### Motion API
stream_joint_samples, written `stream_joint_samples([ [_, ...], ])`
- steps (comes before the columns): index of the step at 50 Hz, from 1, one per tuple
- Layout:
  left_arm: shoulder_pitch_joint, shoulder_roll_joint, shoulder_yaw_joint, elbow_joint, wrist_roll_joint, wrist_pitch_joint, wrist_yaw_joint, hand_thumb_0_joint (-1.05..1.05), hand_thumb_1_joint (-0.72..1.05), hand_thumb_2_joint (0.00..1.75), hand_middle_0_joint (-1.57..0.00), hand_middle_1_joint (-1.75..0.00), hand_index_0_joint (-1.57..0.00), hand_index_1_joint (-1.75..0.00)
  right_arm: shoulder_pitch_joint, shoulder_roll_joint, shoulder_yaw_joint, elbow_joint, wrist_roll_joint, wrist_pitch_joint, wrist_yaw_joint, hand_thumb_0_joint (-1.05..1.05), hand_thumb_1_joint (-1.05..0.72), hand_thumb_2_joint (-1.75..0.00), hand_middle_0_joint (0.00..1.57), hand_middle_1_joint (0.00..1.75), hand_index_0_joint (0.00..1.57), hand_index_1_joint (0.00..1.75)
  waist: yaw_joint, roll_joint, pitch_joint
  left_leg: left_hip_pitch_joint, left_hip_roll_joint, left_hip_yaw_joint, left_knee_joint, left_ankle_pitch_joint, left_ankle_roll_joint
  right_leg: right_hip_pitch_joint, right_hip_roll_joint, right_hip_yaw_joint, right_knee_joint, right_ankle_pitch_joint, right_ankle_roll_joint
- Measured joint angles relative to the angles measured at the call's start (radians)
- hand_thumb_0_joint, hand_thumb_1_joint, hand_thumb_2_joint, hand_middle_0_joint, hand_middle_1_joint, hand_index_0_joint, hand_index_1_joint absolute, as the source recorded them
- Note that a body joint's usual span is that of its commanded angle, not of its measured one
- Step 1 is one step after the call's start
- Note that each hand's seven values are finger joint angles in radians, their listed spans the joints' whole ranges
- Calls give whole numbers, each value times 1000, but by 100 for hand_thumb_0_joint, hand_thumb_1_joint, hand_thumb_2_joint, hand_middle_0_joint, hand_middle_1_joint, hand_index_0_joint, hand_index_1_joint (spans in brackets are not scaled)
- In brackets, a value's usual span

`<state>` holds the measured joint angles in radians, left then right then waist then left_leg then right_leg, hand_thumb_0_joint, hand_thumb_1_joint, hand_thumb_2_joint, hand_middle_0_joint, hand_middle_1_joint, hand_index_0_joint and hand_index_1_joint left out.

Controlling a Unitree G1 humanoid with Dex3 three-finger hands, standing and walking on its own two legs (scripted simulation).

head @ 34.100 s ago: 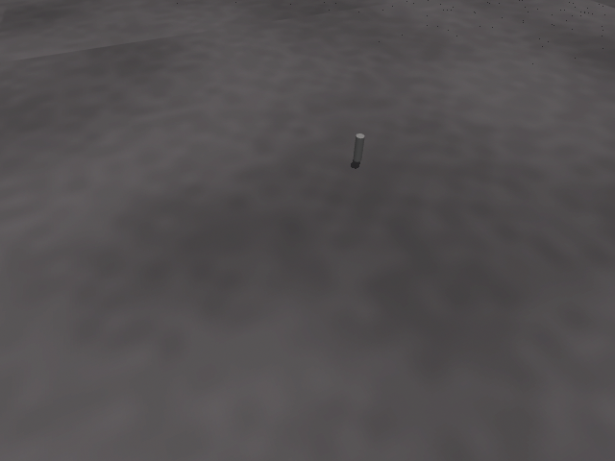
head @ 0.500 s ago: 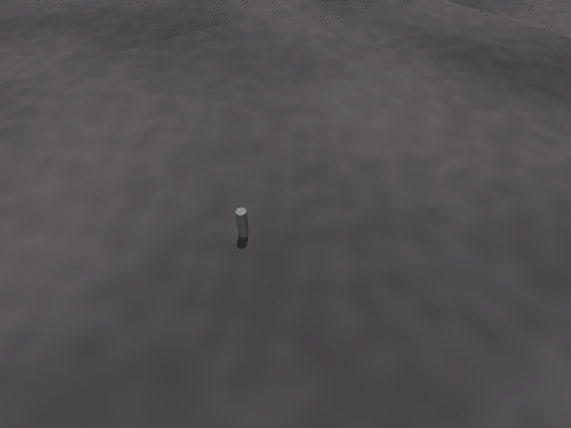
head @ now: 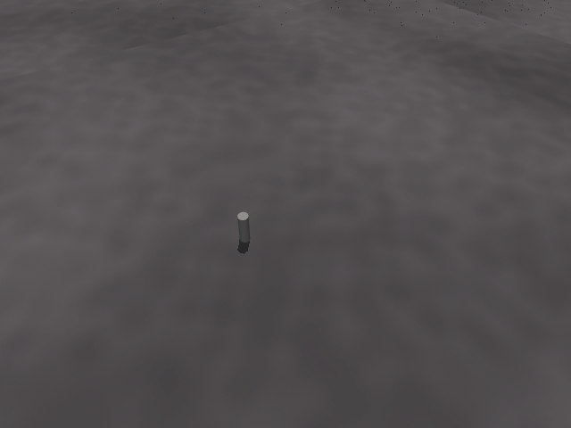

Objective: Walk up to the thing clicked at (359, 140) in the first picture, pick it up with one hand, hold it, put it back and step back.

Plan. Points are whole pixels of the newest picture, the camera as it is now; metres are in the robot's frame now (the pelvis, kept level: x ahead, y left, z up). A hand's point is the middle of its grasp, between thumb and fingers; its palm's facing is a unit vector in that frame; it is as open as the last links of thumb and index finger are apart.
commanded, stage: step back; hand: left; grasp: from the side
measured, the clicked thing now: (244, 227) +1.01 +0.18 -0.69
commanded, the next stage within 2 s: stand in 0.30 s
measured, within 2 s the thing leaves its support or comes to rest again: neither
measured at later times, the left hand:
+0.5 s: hand out of the picture +0.12 +0.25 -0.14, palm faces -0.03 -0.94 -0.34, open 7.4 cm
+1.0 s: hand out of the picture +0.06 +0.24 -0.14, palm faces -0.05 -0.94 -0.34, open 7.4 cm
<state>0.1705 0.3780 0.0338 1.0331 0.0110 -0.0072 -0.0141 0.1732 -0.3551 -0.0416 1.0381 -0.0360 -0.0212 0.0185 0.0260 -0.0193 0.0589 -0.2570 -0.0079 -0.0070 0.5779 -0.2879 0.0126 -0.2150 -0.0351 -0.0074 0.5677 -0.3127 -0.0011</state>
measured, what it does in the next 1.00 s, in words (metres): stands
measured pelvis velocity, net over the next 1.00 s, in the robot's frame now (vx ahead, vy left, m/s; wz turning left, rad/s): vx -0.01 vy -0.01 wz -0.02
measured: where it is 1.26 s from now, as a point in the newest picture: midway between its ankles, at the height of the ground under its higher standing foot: outside the picture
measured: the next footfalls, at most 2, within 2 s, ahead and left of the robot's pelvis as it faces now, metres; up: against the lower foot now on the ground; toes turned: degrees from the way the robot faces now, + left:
none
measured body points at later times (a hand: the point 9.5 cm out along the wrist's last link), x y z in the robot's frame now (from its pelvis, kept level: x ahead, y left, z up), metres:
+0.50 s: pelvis +0.01 +0.00 +0.01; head +0.02 +0.00 +0.46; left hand +0.12 +0.30 -0.11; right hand +0.12 -0.30 -0.11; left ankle +0.02 +0.11 -0.73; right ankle -0.01 -0.14 -0.73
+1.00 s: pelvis -0.01 -0.01 +0.02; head +0.00 -0.01 +0.47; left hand +0.07 +0.29 -0.12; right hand +0.05 -0.31 -0.12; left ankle +0.02 +0.11 -0.73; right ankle -0.01 -0.14 -0.73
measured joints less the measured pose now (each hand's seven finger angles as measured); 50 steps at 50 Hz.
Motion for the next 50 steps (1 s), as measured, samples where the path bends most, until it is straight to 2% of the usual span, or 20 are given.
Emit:
stream_joint_samples([
  [3, -18, 3, -2, 14, -3, -12, 4, 1, 91, 90, -20, -30, -20, -30, -28, 17, 11, 8, 7, 2, -3, 1, -90, -90, 20, 30, 20, 30, -3, 5, 1, 15, 13, -1, -12, -4, -4, 29, 11, -1, -45, 11, 26],
  [15, -95, -4, -12, 30, -3, -15, 14, 1, 91, 90, -20, -30, -20, -30, -132, 33, 12, 30, 16, 6, -9, 1, -90, -90, 21, 30, 20, 30, -7, 18, 4, 58, 11, 16, -57, 3, -1, 63, 8, 14, -84, 18, 31],
  [20, -110, -16, -25, 50, -12, -8, 14, 1, 91, 90, -20, -30, -20, -30, -143, 26, 21, 49, 23, 2, -8, 1, -90, -90, 21, 30, 20, 30, -11, 16, 9, 102, 4, 20, -134, 43, -2, 98, 1, 18, -144, 50, 35],
  [33, -96, -34, -39, 91, -4, -5, 5, 1, 90, 90, -20, -30, -20, -30, -124, 15, 27, 98, 25, 12, -2, 1, -90, -90, 20, 30, 20, 30, -26, 16, 12, 144, 12, 17, -249, 124, -14, 134, 10, 14, -246, 124, 26],
  [50, -49, -24, -40, 106, -4, -3, 0, 1, 91, 90, -20, -30, -20, -30, -63, 7, 32, 127, 20, 12, 3, 1, -90, -90, 20, 30, 20, 30, -29, 24, 1, 123, 19, 14, -259, 142, -21, 108, 17, 11, -244, 136, 17],
])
